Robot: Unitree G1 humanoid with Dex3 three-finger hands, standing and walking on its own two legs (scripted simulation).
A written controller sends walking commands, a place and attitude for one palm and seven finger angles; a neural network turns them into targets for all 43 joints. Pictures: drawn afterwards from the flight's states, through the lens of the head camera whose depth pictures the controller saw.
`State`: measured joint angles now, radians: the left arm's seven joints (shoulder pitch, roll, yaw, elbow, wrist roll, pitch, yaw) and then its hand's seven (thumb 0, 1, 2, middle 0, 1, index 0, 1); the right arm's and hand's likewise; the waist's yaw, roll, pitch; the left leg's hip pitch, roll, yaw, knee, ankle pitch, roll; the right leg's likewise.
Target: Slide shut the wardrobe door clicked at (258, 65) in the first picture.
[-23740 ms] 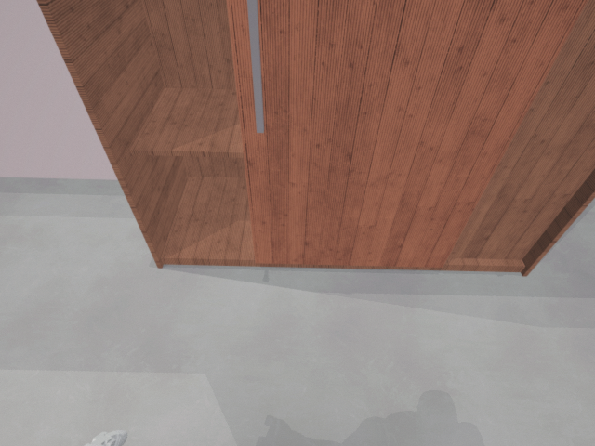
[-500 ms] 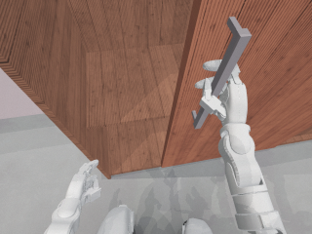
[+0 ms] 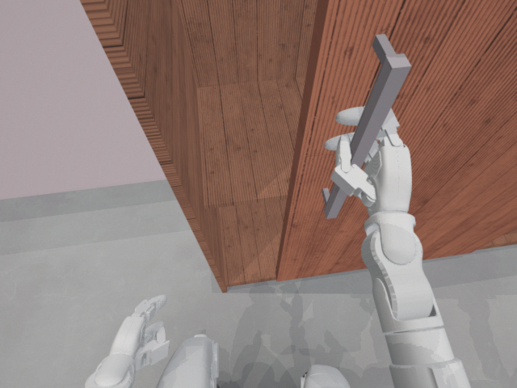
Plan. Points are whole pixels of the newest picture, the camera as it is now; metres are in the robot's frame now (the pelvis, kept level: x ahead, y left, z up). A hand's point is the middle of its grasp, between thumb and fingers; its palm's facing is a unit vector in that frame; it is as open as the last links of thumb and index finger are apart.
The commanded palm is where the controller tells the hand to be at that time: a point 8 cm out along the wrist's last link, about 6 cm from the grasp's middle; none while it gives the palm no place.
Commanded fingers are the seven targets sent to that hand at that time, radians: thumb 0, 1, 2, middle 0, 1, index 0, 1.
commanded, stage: step sideways, sliding the door along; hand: right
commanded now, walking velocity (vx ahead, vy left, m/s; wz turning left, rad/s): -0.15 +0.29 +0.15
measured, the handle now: (349, 151) +0.40 -0.15 +0.10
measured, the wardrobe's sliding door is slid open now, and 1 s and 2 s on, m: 0.19 0.00 0.00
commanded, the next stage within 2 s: stop walking and hold the door there in 0.80 s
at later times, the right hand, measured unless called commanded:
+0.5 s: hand (208, 189) +0.34 +0.05 +0.12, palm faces +0.10 +0.99 -0.06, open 5.9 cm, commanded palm +0.31 +0.06 +0.12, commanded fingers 0.00 -0.90 -0.90 0.45 1.40 0.45 1.40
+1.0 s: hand (192, 188) +0.35 +0.07 +0.12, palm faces +0.29 +0.94 -0.19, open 5.9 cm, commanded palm +0.31 +0.05 +0.11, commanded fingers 0.00 -0.90 -0.90 0.45 1.40 0.45 1.40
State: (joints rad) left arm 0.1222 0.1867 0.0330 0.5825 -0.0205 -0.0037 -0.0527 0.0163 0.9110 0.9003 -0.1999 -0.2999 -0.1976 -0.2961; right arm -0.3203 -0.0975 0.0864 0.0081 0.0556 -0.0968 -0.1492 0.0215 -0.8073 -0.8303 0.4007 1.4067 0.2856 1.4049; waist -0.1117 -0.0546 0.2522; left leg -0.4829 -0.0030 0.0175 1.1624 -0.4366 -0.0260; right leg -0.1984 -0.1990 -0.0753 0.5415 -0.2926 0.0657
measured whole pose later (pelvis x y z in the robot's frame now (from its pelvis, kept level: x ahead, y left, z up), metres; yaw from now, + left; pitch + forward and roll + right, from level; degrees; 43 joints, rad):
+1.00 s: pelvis -0.02 +0.29 +0.00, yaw +4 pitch -3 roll +3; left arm 0.14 0.19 0.02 0.61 -0.03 0.03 -0.02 0.01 0.91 0.90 -0.20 -0.30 -0.20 -0.30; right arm -0.32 -0.32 -0.18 0.23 0.07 -0.12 -0.11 -0.06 -0.74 -0.84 0.40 1.40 0.25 1.40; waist -0.11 -0.06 0.19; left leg -0.48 0.02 0.02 0.93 -0.40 -0.01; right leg -0.14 -0.25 -0.08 0.53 -0.31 0.10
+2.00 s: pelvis -0.02 +0.33 +0.00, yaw +12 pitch +0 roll +1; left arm 0.24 0.27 0.00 0.72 -0.04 -0.06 0.10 0.01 0.91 0.90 -0.20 -0.30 -0.20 -0.30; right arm -0.12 -0.48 -0.42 0.51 0.02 -0.22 -0.10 -0.18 -0.65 -0.83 0.46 1.40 0.42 1.40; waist 0.00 -0.02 -0.04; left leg -0.25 0.00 0.00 0.43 -0.18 0.00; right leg -0.24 -0.02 -0.14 0.46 -0.22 -0.05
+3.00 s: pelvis -0.05 +0.21 +0.01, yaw +10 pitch -3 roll +5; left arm 0.20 0.19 -0.05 0.72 -0.01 -0.06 0.09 0.01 0.91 0.90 -0.20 -0.30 -0.20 -0.30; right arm -0.30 -0.33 -0.14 0.32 0.04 -0.11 -0.10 -0.09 -0.75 -0.80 0.44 1.40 0.42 1.40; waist -0.01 0.02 0.10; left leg -0.37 0.00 -0.01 0.79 -0.31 -0.02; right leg -0.17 0.00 -0.07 0.33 -0.12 -0.10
